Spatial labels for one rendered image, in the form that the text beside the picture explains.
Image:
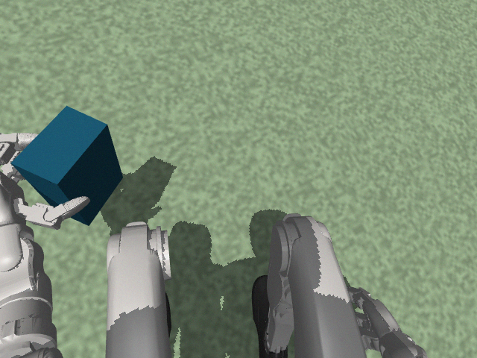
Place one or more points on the right robot hand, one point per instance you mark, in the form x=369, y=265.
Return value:
x=376, y=320

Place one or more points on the left robot hand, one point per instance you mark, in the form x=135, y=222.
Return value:
x=13, y=207

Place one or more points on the right robot arm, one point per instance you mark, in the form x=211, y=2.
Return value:
x=400, y=345

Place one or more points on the right robot foot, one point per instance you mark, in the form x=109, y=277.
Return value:
x=260, y=305

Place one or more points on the carton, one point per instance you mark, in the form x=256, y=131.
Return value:
x=73, y=156

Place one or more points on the left robot arm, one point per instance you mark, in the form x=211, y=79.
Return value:
x=26, y=328

